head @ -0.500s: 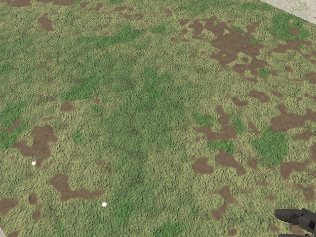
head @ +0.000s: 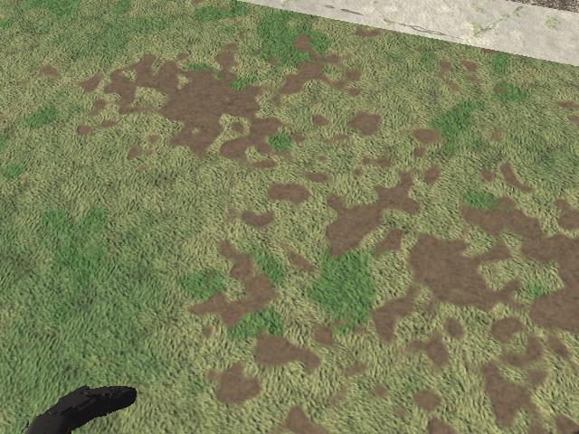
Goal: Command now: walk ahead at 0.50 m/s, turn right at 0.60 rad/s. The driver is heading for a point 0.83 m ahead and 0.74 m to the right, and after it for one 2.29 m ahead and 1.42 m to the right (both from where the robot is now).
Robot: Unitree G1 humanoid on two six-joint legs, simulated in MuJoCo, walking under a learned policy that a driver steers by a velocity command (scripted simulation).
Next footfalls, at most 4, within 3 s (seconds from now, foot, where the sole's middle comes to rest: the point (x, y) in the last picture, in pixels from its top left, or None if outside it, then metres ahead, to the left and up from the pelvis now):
0.02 right None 0.17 -0.10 -0.76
0.48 left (271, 421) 0.48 0.04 -0.76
0.90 right None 0.34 -0.18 -0.76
1.36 left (332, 304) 0.75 -0.13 -0.76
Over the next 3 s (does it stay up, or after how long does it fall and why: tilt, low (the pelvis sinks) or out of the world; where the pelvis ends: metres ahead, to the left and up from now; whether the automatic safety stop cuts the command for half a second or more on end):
stays up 1.11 -0.87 0.02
